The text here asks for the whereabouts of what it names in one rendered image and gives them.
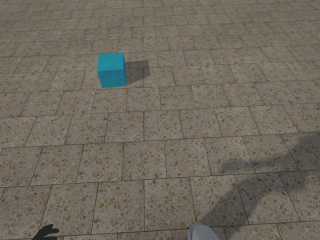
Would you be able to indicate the robot left hand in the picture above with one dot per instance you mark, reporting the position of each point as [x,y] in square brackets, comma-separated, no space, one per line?
[46,230]

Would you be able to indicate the carton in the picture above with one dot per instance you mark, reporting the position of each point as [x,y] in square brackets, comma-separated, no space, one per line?
[111,70]

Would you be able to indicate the robot right thigh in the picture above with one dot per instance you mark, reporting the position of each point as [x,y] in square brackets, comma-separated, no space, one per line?
[201,232]

